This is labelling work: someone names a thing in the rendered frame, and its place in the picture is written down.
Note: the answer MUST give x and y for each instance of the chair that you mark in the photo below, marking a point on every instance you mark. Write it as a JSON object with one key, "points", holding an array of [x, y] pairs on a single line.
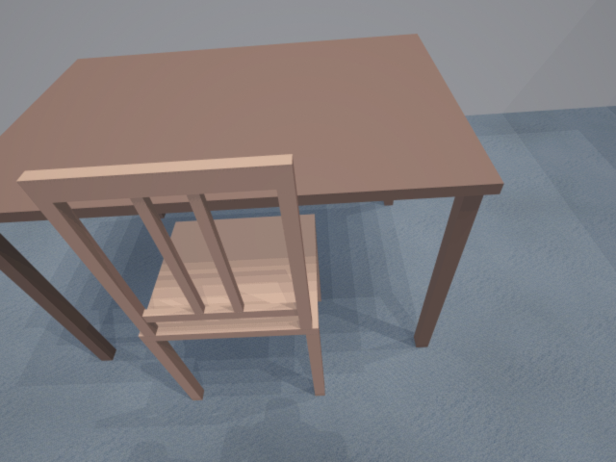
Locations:
{"points": [[220, 278]]}

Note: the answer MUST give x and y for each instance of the table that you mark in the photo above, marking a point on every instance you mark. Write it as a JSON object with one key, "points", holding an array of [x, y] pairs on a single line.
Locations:
{"points": [[366, 119]]}

